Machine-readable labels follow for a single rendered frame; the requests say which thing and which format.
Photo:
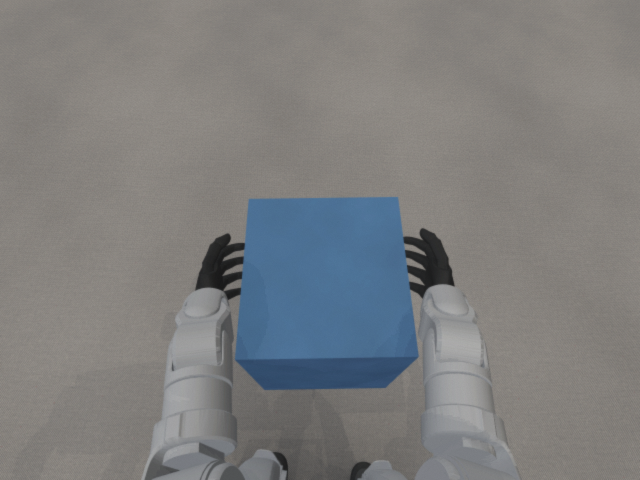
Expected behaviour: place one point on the robot left upper arm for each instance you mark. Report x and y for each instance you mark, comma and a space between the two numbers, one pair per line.
214, 470

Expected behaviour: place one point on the carton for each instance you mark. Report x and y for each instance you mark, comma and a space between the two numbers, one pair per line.
325, 298

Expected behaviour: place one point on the right robot hand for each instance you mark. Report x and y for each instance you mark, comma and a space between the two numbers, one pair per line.
437, 270

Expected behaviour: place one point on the left robot forearm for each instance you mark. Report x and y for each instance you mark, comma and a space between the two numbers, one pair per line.
197, 425

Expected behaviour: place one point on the robot left thigh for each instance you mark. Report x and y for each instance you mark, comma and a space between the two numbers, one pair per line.
262, 469

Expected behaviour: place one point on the right robot forearm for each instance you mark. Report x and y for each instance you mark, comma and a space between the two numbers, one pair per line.
459, 417

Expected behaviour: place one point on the left robot shin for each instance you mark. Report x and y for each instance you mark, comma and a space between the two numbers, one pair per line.
266, 454

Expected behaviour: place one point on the left robot hand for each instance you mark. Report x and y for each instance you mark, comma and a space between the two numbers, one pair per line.
213, 266

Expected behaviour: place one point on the robot right upper arm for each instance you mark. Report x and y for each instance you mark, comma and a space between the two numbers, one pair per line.
449, 467

